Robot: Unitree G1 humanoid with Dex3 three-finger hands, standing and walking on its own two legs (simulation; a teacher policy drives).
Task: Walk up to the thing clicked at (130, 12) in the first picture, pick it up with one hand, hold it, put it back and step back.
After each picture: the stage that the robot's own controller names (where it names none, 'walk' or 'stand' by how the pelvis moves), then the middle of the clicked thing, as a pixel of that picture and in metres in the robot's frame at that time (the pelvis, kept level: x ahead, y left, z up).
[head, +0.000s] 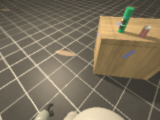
stand; (124, 21) +1.00 -0.29 +0.11
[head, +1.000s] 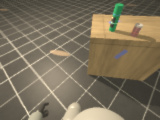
walk; (115, 19) +0.95 -0.14 +0.14
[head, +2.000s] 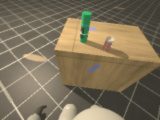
walk; (84, 29) +0.68 +0.13 +0.13
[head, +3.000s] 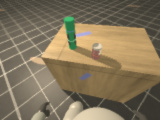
stand; (71, 35) +0.58 +0.22 +0.14
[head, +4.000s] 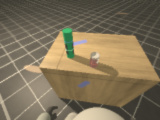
walk; (69, 45) +0.54 +0.22 +0.11
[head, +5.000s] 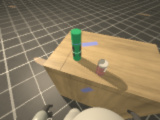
stand; (76, 46) +0.49 +0.17 +0.11
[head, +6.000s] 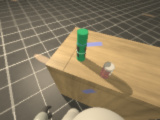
stand; (81, 47) +0.48 +0.12 +0.11
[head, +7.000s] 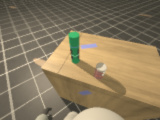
stand; (74, 49) +0.47 +0.16 +0.10
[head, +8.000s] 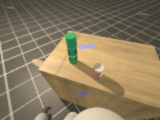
stand; (72, 50) +0.46 +0.18 +0.10
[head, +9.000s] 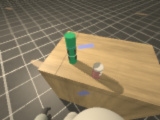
stand; (71, 50) +0.46 +0.18 +0.10
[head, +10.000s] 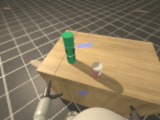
rise first; (70, 49) +0.46 +0.20 +0.11
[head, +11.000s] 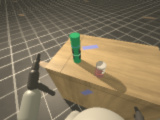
go down; (76, 49) +0.48 +0.19 +0.11
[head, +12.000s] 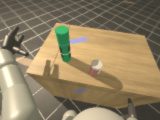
go down; (64, 47) +0.45 +0.18 +0.12
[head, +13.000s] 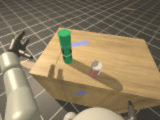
approach; (66, 49) +0.45 +0.18 +0.12
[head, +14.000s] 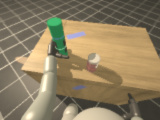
close; (59, 41) +0.46 +0.20 +0.15
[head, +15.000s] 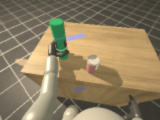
lift; (60, 42) +0.46 +0.19 +0.15
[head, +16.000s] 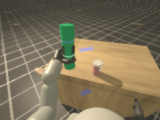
lift; (68, 48) +0.35 +0.16 +0.26
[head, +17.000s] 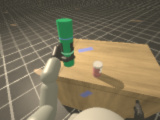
hold; (67, 45) +0.34 +0.16 +0.28
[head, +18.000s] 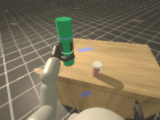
hold; (66, 44) +0.34 +0.16 +0.28
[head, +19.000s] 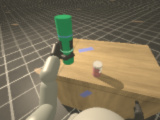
hold; (66, 43) +0.34 +0.16 +0.29
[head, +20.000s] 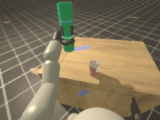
crouch; (67, 30) +0.44 +0.16 +0.31
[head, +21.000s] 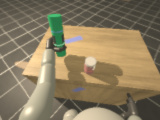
lower; (58, 38) +0.50 +0.20 +0.17
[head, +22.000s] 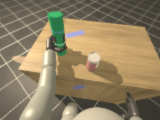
lower; (59, 37) +0.49 +0.20 +0.16
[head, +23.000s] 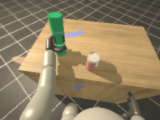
lower; (58, 37) +0.49 +0.20 +0.16
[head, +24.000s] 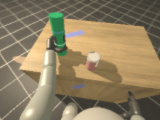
lower; (59, 37) +0.49 +0.20 +0.16
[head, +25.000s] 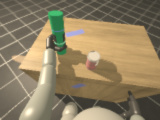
rest; (59, 36) +0.49 +0.20 +0.16
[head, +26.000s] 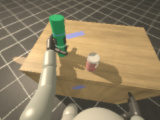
withdraw; (60, 39) +0.48 +0.19 +0.16
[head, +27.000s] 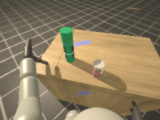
sink last; (68, 47) +0.46 +0.18 +0.14
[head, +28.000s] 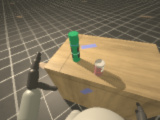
stand; (75, 48) +0.50 +0.19 +0.12
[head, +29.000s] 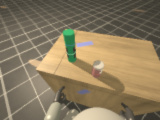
stand; (70, 48) +0.46 +0.19 +0.12
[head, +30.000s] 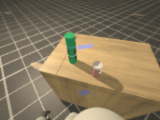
stand; (71, 50) +0.48 +0.19 +0.10
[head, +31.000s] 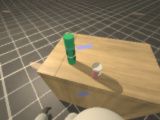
stand; (70, 51) +0.46 +0.19 +0.10
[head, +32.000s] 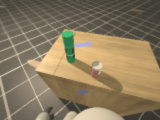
stand; (69, 49) +0.47 +0.18 +0.10
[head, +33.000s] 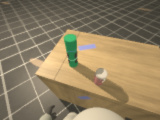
stand; (72, 53) +0.42 +0.16 +0.11
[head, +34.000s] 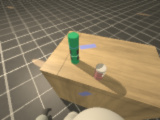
stand; (74, 50) +0.46 +0.17 +0.10
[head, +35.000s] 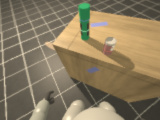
walk; (84, 24) +0.64 +0.12 +0.13
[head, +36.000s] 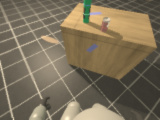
walk; (86, 9) +0.94 +0.15 +0.12
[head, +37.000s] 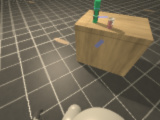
walk; (96, 12) +1.18 +0.10 +0.12
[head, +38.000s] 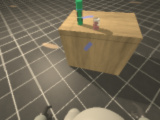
stand; (79, 13) +1.04 +0.25 +0.12
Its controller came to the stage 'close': yes
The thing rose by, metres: 0.22
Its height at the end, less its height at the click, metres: +0.00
